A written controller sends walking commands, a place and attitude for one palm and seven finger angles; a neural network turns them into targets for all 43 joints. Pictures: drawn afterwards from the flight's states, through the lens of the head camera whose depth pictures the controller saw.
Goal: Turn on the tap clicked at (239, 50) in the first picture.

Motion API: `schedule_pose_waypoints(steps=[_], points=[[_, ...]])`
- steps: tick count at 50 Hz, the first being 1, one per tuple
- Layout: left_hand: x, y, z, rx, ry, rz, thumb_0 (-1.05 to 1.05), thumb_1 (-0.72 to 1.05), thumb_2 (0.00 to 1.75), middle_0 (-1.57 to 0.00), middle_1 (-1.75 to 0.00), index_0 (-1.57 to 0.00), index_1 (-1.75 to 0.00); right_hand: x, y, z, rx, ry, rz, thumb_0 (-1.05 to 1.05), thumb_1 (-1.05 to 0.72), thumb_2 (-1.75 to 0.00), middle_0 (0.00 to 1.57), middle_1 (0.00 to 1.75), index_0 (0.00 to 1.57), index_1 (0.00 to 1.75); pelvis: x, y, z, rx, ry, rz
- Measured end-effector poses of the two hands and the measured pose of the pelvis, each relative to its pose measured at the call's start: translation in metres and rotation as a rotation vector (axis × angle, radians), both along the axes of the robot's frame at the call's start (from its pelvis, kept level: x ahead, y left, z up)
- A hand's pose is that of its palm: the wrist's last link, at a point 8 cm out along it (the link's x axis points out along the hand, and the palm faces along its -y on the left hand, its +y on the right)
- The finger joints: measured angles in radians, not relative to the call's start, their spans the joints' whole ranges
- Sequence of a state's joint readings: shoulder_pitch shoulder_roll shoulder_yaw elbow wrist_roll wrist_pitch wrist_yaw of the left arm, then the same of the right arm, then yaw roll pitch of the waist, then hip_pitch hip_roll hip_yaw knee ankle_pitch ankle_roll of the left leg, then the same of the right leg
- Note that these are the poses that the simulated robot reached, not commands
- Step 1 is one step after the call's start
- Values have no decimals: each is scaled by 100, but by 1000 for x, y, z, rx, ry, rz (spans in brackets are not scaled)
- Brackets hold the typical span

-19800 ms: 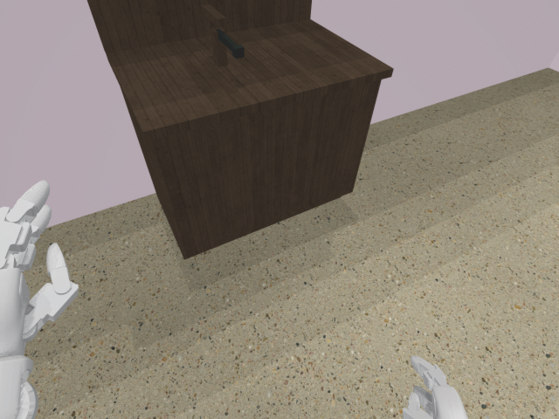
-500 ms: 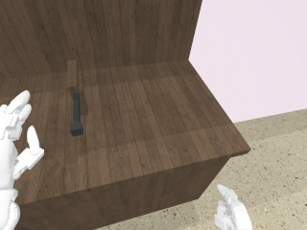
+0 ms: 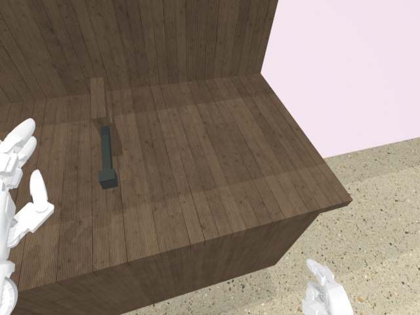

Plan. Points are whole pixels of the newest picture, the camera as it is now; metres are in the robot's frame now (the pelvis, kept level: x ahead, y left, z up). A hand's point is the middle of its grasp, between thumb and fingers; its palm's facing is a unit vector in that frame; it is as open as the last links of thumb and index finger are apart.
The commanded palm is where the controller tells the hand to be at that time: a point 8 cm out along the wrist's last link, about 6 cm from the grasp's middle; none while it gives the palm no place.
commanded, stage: look again from close up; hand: left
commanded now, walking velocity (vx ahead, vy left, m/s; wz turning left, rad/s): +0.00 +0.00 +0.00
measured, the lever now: (108, 178) +0.33 +0.23 +0.06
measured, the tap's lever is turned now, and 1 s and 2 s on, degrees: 0 0 0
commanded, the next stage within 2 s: shuffle to correct the standing spot in 0.40 s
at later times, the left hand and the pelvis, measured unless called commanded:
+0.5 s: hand (78, 204) +0.23 +0.21 +0.15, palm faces +0.29 -0.85 -0.43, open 7.4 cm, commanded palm +0.16 +0.24 +0.17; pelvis +0.00 -0.03 +0.00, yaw -1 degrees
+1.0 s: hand (89, 212) +0.21 +0.19 +0.16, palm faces +0.31 -0.88 -0.36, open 7.4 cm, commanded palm +0.15 +0.22 +0.17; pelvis -0.02 -0.05 +0.00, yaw -2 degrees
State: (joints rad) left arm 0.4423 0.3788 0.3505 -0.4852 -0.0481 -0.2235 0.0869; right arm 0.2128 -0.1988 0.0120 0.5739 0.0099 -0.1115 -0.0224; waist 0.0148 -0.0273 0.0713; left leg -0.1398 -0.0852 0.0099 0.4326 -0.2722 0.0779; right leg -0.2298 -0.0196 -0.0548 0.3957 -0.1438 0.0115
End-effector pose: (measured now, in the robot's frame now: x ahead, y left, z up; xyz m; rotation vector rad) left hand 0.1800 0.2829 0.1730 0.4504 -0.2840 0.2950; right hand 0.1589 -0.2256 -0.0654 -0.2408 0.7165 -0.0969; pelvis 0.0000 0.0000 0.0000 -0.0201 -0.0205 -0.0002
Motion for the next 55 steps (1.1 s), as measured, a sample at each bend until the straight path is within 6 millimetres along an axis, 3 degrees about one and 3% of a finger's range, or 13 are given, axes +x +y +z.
schedule_pose_waypoints(steps=[4, 7, 9, 11, 16, 18, 22, 28, 32, 40, 47, 55], points=[[-2, -3, -1, -10, 6, 17, 1, 89, 90, -21, -30, -21, -30, 5, -1, 0, 7, -9, 7, 1, -90, -90, 20, 30, 20, 30, 0, -3, 0, 1, 0, 0], [11, 18, 28, 184, -98, 63, 1, 88, 90, -22, -30, -22, -31, 6, 1, -7, -9, 2, 92, 1, -90, -90, 20, 30, 20, 30, -9, -12, -5, 2, 1, 23], [19, 32, 45, 181, -179, 117, 1, 88, 90, -22, -30, -22, -31, 6, 1, -12, 16, 19, 122, 1, -90, -90, 20, 30, 20, 30, -12, -16, -7, 11, 0, 15], [23, 27, 51, 138, -210, 120, 1, 89, 90, -21, -30, -22, -30, 4, 0, -14, 61, 10, 110, 1, -90, -90, 20, 30, 20, 30, -12, -18, -7, 14, 2, -5], [22, -27, 21, 67, -69, -48, 1, 90, 90, -20, -30, -20, -30, -4, -9, -14, 110, -13, 25, 1, -90, -90, 20, 30, 20, 30, -5, -20, -3, 15, 9, -31], [21, -37, 5, 47, 2, -91, 1, 89, 90, -20, -30, -21, -30, -7, -15, -13, 93, 0, -1, 1, -90, -90, 20, 30, 20, 30, -3, -24, -3, 14, 12, -29], [19, -35, -12, 36, 74, -76, 1, 89, 90, -21, -30, -22, -30, -11, -29, -11, 41, 28, -8, 1, -90, -90, 20, 30, 20, 30, -1, -31, -2, 9, 15, -17], [11, -27, 4, 44, 1, -14, 2, 89, 90, -22, -30, -22, -31, -3, -40, -8, -4, 24, 18, 1, -90, -90, 20, 30, 20, 30, 0, -34, -2, 4, 11, -11], [8, -29, 11, 25, -48, -7, 1, 89, 90, -21, -30, -22, -30, 8, -38, -3, -2, -9, 21, 1, -90, -90, 20, 30, 20, 30, -1, -34, -1, 9, 6, -19], [8, -38, -2, -34, -14, -25, 1, 89, 90, -21, -30, -21, -30, 19, -24, 11, 33, -88, 45, 1, -90, -90, 20, 30, 20, 30, -9, -39, -1, 15, 4, -34], [1, -49, -1, -25, -9, -47, 1, 89, 90, -21, -30, -21, -30, 8, -26, 9, 47, -81, 57, 1, -90, -90, 20, 30, 20, 30, -16, -48, -2, 16, 7, -39], [-2, -61, 2, -13, -10, -45, 1, 89, 90, -21, -30, -21, -30, -15, -49, -3, 35, -19, 25, 1, -90, -90, 20, 30, 20, 30, -19, -60, -4, 17, 11, -42]])
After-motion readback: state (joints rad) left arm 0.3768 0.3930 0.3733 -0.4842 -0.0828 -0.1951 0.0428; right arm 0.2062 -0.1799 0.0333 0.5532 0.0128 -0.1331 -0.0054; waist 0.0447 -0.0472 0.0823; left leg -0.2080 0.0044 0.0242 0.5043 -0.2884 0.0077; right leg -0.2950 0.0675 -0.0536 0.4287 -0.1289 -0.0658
